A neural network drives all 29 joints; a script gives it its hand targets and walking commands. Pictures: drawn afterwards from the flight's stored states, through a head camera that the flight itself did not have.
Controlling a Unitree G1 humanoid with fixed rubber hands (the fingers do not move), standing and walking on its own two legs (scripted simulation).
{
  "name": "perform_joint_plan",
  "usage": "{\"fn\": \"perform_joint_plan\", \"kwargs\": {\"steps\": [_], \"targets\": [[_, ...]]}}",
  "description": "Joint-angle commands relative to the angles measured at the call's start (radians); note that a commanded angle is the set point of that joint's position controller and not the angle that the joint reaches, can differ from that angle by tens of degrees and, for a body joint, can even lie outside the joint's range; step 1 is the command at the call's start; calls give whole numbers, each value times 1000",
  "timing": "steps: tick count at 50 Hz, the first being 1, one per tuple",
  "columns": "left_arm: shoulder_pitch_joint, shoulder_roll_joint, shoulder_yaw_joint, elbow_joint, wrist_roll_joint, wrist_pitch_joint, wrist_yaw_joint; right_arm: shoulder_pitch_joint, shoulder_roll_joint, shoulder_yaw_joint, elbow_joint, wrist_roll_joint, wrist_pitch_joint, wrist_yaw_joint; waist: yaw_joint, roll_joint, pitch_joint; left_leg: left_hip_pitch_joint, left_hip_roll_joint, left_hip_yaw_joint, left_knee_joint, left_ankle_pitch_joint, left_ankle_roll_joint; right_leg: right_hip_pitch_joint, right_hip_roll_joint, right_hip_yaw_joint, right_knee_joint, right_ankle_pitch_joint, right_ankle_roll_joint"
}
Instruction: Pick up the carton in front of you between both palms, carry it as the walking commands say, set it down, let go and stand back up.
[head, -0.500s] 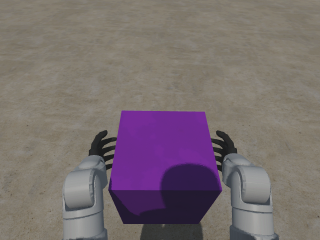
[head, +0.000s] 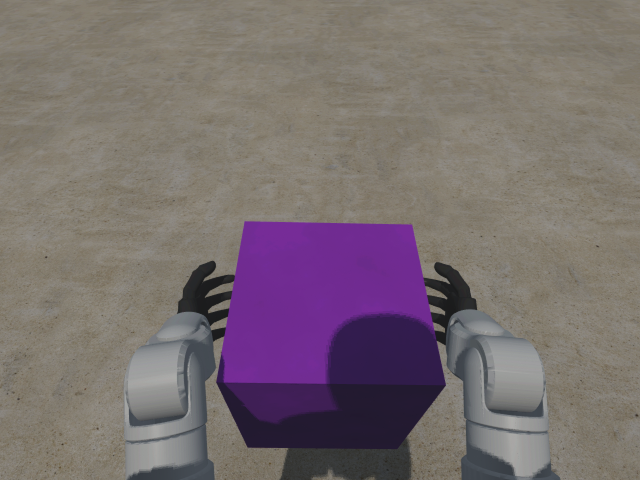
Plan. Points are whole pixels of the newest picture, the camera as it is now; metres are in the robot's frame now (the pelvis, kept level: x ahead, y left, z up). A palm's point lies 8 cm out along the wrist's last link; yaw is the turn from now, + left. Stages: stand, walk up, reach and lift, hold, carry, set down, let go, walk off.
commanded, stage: carry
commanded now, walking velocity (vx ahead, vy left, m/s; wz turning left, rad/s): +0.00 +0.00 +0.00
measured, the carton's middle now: (325, 342) +0.29 +0.01 +0.01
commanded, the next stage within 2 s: hold in 1.60 s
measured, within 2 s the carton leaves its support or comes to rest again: neither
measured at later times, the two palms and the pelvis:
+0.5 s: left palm (192, 381) +0.22 +0.15 +0.06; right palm (461, 380) +0.22 -0.14 +0.05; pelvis -0.05 +0.00 +0.00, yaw +0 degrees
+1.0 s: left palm (196, 382) +0.23 +0.16 +0.04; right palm (453, 383) +0.23 -0.14 +0.03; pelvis -0.07 +0.01 +0.00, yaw +0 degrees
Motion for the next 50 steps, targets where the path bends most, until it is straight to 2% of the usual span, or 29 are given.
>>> {"fn": "perform_joint_plan", "kwargs": {"steps": [1, 2, 4, 5, 7, 9, 13, 15, 17, 18, 19, 20, 23, 25, 27, 28, 29, 32, 33, 34, 35, 38, 39, 42, 43, 44, 48, 49, 50], "targets": [[-458, -872, -751, -31, -439, 3, -267, -462, 934, 732, -45, 426, -29, 252, 6, -2, -248, 166, 56, -50, 55, 587, 32, 82, -98, 58, -30, 875, 40], [-442, -871, -728, -5, -412, 4, -269, -472, 934, 725, -10, 419, -26, 257, 14, -70, -226, 111, 70, -59, 37, 473, 26, 92, -133, 60, -25, 918, 39], [-468, -855, -740, -18, -410, -12, -276, -484, 947, 732, -15, 405, -47, 262, 13, -43, -194, 81, 26, 2, -10, 291, 0, 92, -161, 66, -12, 997, 29], [-501, -861, -762, -27, -423, -16, -276, -490, 939, 715, -33, 389, -55, 259, 7, -39, -205, 123, 40, -37, 22, 311, 15, 88, -160, 70, -38, 984, 28], [-423, -845, -701, 47, -369, -34, -282, -500, 909, 734, 34, 388, -58, 260, 12, -143, -170, 90, 46, -24, 4, 260, 14, 93, -173, 59, -17, 996, 47], [-374, -839, -675, 194, -314, -55, -277, -482, 869, 690, 88, 348, -79, 268, 13, -58, -203, 195, 75, -45, 7, 328, 27, 16, -152, 85, -24, 846, 16], [-532, -890, -735, 50, -371, -136, -287, -501, 920, 693, 41, 344, -153, 276, -2, -6, -186, 170, 70, -48, -19, 329, 12, -8, -133, 56, -39, 559, 13], [-493, -860, -687, 122, -336, -150, -273, -505, 907, 682, 86, 344, -169, 268, -6, -10, -157, 167, 84, -62, -42, 256, 16, -68, -108, 62, -57, 384, 4], [-480, -828, -671, 122, -308, -180, -269, -488, 871, 653, 82, 323, -205, 268, 5, 31, -173, 154, 91, -89, -35, 207, 38, -38, -116, 88, -108, 351, -9], [-486, -826, -663, 133, -291, -192, -266, -509, 860, 648, 74, 300, -214, 268, 7, -7, -149, 149, 92, -73, -41, 174, 29, -60, -138, 104, -101, 388, -9], [-460, -823, -665, 170, -296, -201, -264, -448, 859, 625, 176, 302, -223, 268, 0, 54, -180, 125, 82, -75, -49, 221, 26, -1, -130, 83, -73, 399, 3], [-456, -814, -638, 202, -256, -217, -267, -450, 838, 591, 172, 252, -247, 270, 0, 53, -148, 129, 89, -78, -45, 222, 28, -31, -150, 93, -93, 447, 11], [-487, -804, -550, 303, -198, -282, -269, -473, 838, 530, 295, 201, -301, 274, 0, -14, -96, 121, 103, -95, -85, 136, 27, -83, -139, 98, -131, 279, 2], [-481, -826, -534, 352, -178, -327, -270, -520, 839, 514, 305, 193, -357, 279, 2, -43, -111, 121, 88, -85, -82, 161, 21, -73, -130, 87, -137, 356, 11], [-508, -841, -481, 408, -147, -372, -275, -555, 854, 496, 318, 187, -399, 281, 6, 89, -201, 164, 97, -78, -82, 171, 27, -28, -123, 93, -101, 261, -22], [-510, -841, -506, 382, -139, -395, -272, -523, 907, 489, 370, 188, -424, 290, 3, 97, -188, 164, 95, -83, -102, 176, 20, -63, -106, 83, -96, 214, -18], [-544, -817, -489, 394, -131, -415, -274, -518, 884, 462, 392, 148, -445, 291, 10, 14, -157, 143, 110, -89, -95, 214, 22, -59, -100, 67, -103, 229, -12], [-555, -839, -430, 514, -98, -476, -281, -568, 882, 401, 458, 121, -505, 296, 6, 28, -135, 134, 102, -91, -107, 126, 14, -109, -118, 129, -126, 253, -21], [-567, -851, -401, 514, -85, -501, -285, -607, 879, 411, 413, 123, -526, 292, 9, 28, -179, 130, 117, -127, -98, 103, 37, -56, -124, 114, -138, 193, -33], [-584, -847, -390, 551, -62, -510, -287, -585, 905, 354, 537, 89, -533, 300, 8, 15, -166, 150, 107, -93, -118, 103, 32, -115, -114, 117, -119, 215, -36], [-591, -835, -385, 553, -50, -520, -289, -540, 895, 330, 579, 65, -549, 300, 9, 59, -135, 119, 119, -117, -123, 146, 30, -107, -115, 102, -123, 170, -25], [-560, -911, -421, 594, -69, -548, -294, -598, 925, 396, 507, 94, -588, 305, 14, 34, -227, 163, 109, -109, -116, 160, 40, -90, -108, 107, -81, 163, -30], [-620, -895, -424, 533, -67, -555, -291, -589, 898, 375, 487, 58, -592, 305, 11, 14, -218, 138, 118, -114, -104, 213, 38, -73, -107, 95, -83, 169, -31], [-542, -913, -483, 498, -116, -541, -290, -576, 932, 454, 423, 129, -581, 306, 6, 86, -253, 167, 98, -84, -74, 305, 30, -79, -120, 101, -51, 362, -26], [-528, -934, -516, 478, -142, -534, -289, -561, 920, 492, 389, 138, -569, 298, 8, 10, -268, 149, 121, -116, -56, 347, 34, -40, -113, 95, -27, 389, -24], [-517, -921, -499, 476, -120, -520, -285, -567, 919, 483, 398, 137, -553, 295, 6, 40, -283, 147, 111, -105, -49, 271, 41, -28, -112, 105, -42, 348, -18], [-448, -882, -498, 458, -125, -486, -278, -514, 892, 485, 404, 142, -520, 290, 9, 16, -233, 129, 104, -96, -57, 315, 34, -66, -108, 79, -37, 317, -20], [-459, -845, -450, 479, -81, -484, -274, -542, 897, 448, 401, 128, -532, 296, 7, 57, -221, 132, 102, -90, -46, 313, 45, -72, -113, 87, -55, 319, -14], [-462, -865, -475, 448, -103, -494, -277, -508, 890, 449, 434, 122, -522, 295, 9, -2, -218, 103, 93, -82, -57, 291, 33, -71, -102, 83, -43, 417, -5]]}}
